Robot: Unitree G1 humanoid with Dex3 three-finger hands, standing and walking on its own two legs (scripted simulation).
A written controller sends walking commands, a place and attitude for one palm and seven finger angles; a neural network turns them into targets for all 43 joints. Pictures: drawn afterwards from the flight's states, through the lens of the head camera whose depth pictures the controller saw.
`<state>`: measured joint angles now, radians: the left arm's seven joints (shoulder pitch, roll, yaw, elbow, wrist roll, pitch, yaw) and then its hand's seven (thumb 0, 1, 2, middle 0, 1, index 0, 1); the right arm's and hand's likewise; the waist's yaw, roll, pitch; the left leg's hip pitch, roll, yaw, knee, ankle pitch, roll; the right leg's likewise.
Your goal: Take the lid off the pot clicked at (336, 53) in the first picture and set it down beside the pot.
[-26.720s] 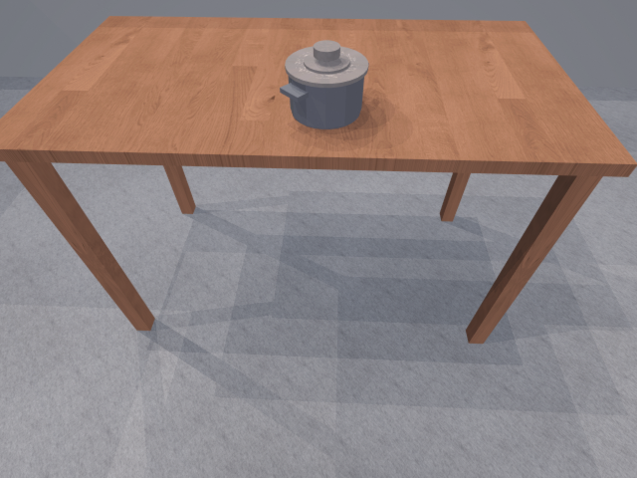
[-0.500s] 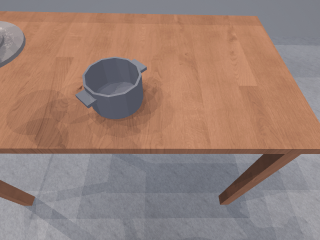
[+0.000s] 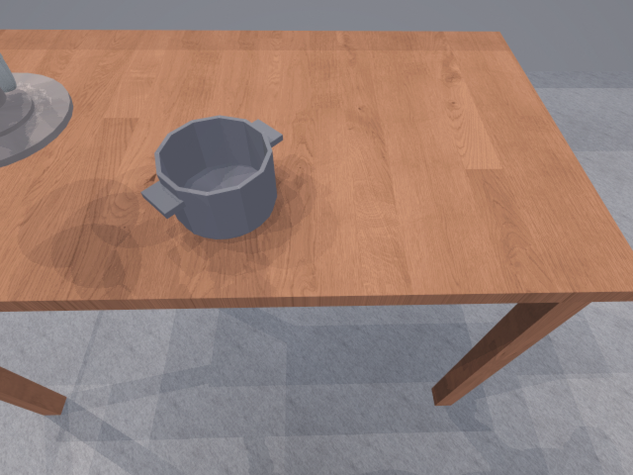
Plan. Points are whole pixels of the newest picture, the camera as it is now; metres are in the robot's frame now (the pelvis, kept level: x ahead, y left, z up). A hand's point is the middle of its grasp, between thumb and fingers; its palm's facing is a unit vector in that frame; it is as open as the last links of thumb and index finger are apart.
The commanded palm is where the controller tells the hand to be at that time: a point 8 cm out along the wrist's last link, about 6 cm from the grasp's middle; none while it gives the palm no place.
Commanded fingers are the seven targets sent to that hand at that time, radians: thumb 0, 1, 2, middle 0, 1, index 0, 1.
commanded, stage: lower the lid onto the table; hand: left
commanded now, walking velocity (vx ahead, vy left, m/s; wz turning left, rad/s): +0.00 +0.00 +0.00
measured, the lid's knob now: out of the picture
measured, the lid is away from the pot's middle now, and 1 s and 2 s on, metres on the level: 0.23 0.24 0.23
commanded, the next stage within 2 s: none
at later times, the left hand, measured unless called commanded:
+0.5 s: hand out of the picture +0.46 +0.32 +0.20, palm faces -0.38 -0.20 -0.90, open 8.1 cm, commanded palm +0.50 +0.34 +0.28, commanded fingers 0.00 0.61 0.97 -0.83 -1.06 -0.82 -1.03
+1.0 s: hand (1, 146) +0.47 +0.34 +0.16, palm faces -0.42 -0.22 -0.88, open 8.1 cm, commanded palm +0.52 +0.35 +0.25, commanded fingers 0.00 0.61 0.97 -0.83 -1.06 -0.82 -1.03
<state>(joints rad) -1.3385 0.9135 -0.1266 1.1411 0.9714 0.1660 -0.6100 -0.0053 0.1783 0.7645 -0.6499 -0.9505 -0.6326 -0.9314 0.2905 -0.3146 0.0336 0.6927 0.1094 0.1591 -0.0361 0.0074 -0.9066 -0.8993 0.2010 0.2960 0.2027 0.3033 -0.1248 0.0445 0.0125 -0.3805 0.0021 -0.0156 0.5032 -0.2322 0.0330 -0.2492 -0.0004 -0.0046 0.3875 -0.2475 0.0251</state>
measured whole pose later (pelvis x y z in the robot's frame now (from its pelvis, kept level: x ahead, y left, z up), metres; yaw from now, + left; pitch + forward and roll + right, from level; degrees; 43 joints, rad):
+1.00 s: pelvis +0.00 +0.01 -0.01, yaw -1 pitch +10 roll -3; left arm -1.26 0.92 -0.12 1.22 0.97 0.08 -0.56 -0.01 0.19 0.76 -0.64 -0.95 -0.63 -0.93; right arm 0.33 -0.31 0.03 0.72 0.10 0.16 -0.04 0.01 -0.91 -0.90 0.20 0.30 0.20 0.30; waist -0.15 0.03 -0.01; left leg -0.49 0.01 -0.01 0.58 -0.27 0.04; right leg -0.35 0.00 0.00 0.44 -0.27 0.03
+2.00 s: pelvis -0.01 +0.02 -0.02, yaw -2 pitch +13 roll -4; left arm -1.20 0.90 -0.11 1.30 0.97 0.00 -0.50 -0.01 0.19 0.77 -0.64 -0.95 -0.62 -0.93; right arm 0.36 -0.31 0.05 0.74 0.10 0.12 -0.09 0.01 -0.90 -0.90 0.20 0.30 0.20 0.30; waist -0.17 0.03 -0.05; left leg -0.61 0.02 0.00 0.69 -0.31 0.05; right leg -0.47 0.02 0.01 0.55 -0.30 0.04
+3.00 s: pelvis -0.03 +0.02 -0.02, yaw -1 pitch +12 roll -4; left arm -1.02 0.85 -0.08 1.07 0.96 -0.13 -0.44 -0.01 0.24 0.71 -0.54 -0.97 -0.52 -0.96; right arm 0.29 -0.29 0.03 0.67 0.10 0.22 -0.08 0.01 -0.91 -0.90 0.20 0.30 0.20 0.30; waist -0.11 0.02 -0.06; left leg -0.65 0.01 -0.02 0.74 -0.30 0.05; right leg -0.52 0.01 0.00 0.61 -0.31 0.03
